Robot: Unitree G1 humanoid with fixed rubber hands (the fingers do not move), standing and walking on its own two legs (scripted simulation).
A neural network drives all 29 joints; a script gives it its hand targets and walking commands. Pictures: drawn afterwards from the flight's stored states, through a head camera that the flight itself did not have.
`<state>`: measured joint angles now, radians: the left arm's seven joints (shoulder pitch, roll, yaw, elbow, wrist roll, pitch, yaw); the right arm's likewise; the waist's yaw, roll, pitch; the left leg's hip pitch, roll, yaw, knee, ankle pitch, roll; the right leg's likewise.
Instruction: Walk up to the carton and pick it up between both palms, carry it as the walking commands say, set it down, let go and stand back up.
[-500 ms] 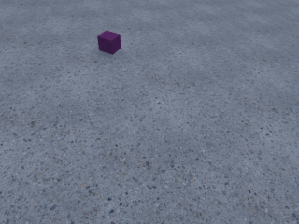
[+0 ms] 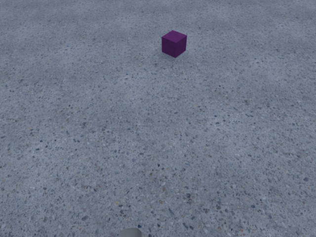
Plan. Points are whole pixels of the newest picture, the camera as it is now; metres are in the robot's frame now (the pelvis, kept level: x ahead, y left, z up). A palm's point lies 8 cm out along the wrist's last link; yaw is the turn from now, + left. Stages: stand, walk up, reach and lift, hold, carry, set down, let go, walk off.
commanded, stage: walk up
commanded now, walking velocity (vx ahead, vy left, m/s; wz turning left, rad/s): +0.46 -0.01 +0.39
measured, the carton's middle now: (174, 43) +2.10 -0.13 -0.68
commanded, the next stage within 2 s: none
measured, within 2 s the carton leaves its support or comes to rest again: neither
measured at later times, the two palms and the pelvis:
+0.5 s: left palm (71, 165) +0.35 +0.31 -0.11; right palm (226, 211) +0.21 -0.17 -0.13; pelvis +0.23 +0.06 +0.00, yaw +5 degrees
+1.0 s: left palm (88, 149) +0.43 +0.28 -0.14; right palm (212, 97) +0.67 -0.21 -0.12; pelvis +0.51 +0.03 -0.01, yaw +16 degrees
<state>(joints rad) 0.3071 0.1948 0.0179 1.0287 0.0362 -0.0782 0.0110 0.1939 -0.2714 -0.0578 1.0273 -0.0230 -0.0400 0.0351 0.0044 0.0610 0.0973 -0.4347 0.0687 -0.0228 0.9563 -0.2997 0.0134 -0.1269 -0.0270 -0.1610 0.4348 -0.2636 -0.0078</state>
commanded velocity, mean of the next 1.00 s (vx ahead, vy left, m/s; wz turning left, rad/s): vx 0.48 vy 0.01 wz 0.36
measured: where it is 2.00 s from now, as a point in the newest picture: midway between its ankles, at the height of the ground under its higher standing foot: (144, 135)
